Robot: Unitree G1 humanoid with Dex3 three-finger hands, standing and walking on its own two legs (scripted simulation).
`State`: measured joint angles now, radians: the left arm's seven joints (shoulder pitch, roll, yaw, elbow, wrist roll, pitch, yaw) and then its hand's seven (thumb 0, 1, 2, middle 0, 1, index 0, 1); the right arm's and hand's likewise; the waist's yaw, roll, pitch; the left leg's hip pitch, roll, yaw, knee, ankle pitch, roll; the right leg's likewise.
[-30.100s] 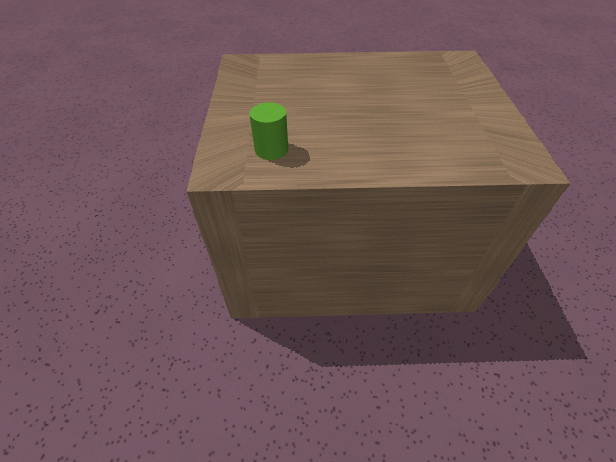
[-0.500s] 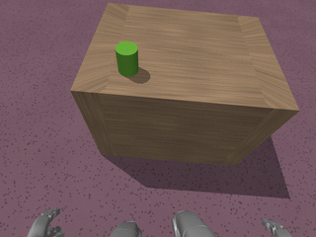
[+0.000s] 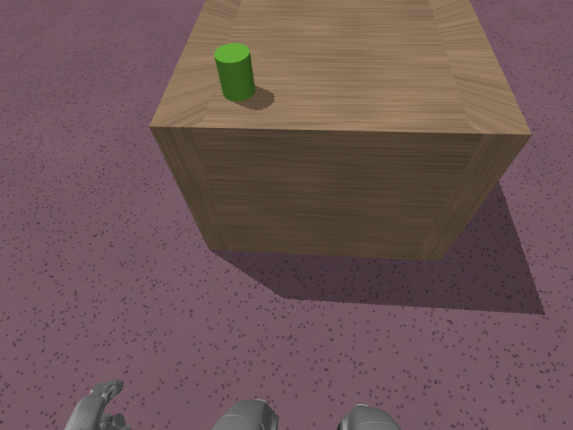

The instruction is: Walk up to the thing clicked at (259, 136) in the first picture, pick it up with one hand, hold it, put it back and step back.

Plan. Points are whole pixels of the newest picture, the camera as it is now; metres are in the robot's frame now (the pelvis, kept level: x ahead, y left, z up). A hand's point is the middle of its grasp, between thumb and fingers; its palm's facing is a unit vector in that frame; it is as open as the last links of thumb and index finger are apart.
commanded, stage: step back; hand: left
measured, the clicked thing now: (235, 73) +0.90 +0.18 -0.05
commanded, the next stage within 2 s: stand in 1.60 s
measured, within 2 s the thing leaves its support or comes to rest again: neither
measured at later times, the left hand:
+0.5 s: hand out of the picture -0.10 +0.24 -0.15, palm faces -0.06 -0.91 -0.41, open 7.4 cm
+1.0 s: hand out of the picture -0.21 +0.25 -0.14, palm faces +0.04 -0.92 -0.38, open 7.4 cm
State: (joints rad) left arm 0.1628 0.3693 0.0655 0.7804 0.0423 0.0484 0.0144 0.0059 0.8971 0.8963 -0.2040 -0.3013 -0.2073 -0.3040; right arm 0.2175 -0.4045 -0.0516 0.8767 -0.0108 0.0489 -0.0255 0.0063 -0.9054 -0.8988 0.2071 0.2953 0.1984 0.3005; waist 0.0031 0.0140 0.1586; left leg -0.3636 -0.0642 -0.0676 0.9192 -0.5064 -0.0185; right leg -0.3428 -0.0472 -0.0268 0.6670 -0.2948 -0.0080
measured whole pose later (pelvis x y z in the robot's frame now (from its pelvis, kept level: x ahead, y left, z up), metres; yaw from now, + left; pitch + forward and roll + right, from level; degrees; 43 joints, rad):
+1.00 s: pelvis -0.25 -0.03 +0.01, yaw +2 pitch -3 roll -2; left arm 0.23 0.39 0.06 1.01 0.03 -0.01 -0.01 0.01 0.90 0.90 -0.20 -0.30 -0.20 -0.30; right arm 0.20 -0.35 -0.04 0.99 -0.03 0.01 0.02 0.01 -0.90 -0.90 0.21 0.30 0.20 0.30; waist 0.01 0.02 0.06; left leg -0.23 0.03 -0.04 0.64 -0.37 0.00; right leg -0.23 0.02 -0.03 0.55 -0.25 -0.01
